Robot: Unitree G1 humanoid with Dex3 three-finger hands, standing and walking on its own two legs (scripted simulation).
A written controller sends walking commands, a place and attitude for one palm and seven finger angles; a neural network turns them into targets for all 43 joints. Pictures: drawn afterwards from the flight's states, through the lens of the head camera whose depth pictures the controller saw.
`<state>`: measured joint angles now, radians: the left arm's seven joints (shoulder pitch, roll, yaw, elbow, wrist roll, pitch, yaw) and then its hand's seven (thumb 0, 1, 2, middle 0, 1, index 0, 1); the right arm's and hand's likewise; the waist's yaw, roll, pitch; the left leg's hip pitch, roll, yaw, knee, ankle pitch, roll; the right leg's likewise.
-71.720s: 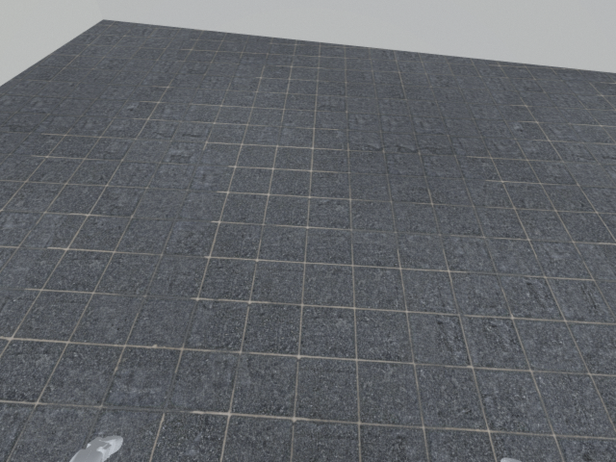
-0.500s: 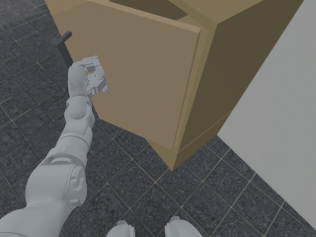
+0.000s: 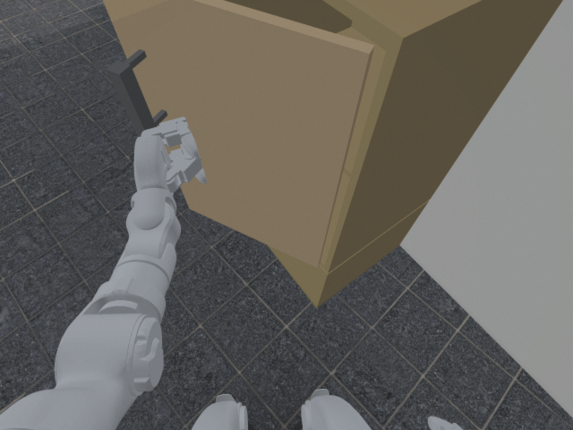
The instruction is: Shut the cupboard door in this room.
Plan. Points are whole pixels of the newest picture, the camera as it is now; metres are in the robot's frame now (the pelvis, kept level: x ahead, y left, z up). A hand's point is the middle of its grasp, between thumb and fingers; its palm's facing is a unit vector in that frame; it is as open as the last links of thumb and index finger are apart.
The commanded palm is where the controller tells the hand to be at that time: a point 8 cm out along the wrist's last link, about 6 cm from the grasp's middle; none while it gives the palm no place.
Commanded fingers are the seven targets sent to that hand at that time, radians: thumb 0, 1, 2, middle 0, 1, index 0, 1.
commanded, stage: draw the hand back to the body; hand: left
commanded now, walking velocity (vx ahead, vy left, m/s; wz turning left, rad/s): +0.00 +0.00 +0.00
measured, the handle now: (143, 95) +0.63 +0.20 +0.06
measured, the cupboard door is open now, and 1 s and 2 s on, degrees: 27 27 27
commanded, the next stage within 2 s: step back with the hand held close in 1.50 s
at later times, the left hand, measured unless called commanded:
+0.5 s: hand (86, 223) +0.34 +0.18 +0.15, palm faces +0.03 -0.99 -0.12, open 3.1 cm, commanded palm +0.30 +0.23 +0.16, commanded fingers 0.00 0.90 0.90 -1.02 -1.20 -1.02 -1.20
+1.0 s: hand out of the picture +0.24 +0.29 +0.21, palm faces +0.36 -0.86 -0.36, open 5.2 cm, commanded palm +0.18 +0.33 +0.23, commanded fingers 0.00 0.90 0.90 -0.34 -0.45 -0.34 -0.45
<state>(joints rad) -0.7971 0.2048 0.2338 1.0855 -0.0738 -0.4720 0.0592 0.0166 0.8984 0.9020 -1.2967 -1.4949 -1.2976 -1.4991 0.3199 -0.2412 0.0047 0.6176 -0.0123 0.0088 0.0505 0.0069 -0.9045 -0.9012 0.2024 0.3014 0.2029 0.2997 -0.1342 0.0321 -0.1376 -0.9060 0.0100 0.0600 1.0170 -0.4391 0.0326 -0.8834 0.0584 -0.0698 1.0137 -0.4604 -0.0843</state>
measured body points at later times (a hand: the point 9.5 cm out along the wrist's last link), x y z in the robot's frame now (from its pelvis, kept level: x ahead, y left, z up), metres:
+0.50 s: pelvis +0.02 +0.02 +0.05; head +0.03 +0.01 +0.50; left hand +0.33 +0.24 +0.16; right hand +0.20 -0.22 -0.03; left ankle +0.02 +0.10 -0.67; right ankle +0.01 -0.07 -0.67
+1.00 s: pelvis +0.03 +0.04 +0.07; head +0.01 +0.02 +0.52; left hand +0.21 +0.33 +0.23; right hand +0.21 -0.16 -0.02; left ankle +0.02 +0.10 -0.67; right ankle +0.01 -0.07 -0.67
